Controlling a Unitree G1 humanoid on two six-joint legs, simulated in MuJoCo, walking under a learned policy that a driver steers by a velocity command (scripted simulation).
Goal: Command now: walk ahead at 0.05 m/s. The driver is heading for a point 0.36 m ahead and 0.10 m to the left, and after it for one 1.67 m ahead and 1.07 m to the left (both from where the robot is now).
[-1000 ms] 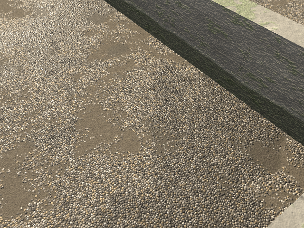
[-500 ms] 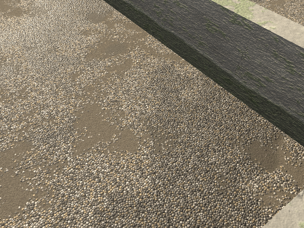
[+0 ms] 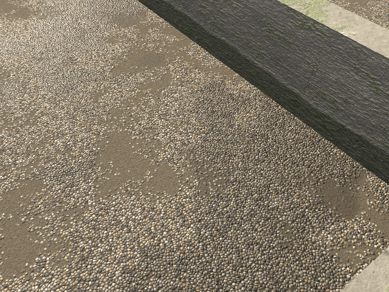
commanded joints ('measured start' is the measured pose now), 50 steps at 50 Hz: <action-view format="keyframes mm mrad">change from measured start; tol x2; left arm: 1 -1 112 31 -65 1 -7 7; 2 2 87 27 -48 9 -9 7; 21 22 92 39 -6 -4 -27 -2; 29 -46 75 14 -72 21 -43 2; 33 2 95 18 -54 9 -42 -6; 50 4 98 36 -29 -2 -27 -1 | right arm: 1 17 -105 -32 -64 1 -11 -1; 22 30 -85 -40 -47 -3 -6 -28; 29 -47 -67 -18 -99 -18 -15 -37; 33 -5 -88 -21 -78 -13 -9 -32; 50 6 -95 -37 -52 -1 -15 -20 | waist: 1 2 10 -31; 5 1 -1 27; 22 -5 11 -14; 26 -2 8 6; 30 -3 8 -28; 38 -8 7 10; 50 -3 10 -15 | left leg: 1 24 90 -63 19 314 22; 2 19 82 -63 17 186 30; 4 -4 82 -68 10 137 34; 10 6 84 -69 21 190 32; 21 9 79 -65 22 196 30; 24 2 73 -66 5 91 31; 31 24 71 -67 34 199 20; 37 23 78 -70 23 181 30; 50 26 82 -68 30 244 24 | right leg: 1 7 -95 71 1 241 -42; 2 -17 -84 63 -19 92 -48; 4 -52 -83 66 -35 46 -47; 11 -44 -86 66 -27 106 -50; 21 -38 -85 62 -28 109 -51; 24 -48 -81 61 -39 37 -52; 30 -41 -82 59 -8 146 -45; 37 -47 -84 63 -24 108 -54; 50 -19 -85 64 -14 154 -52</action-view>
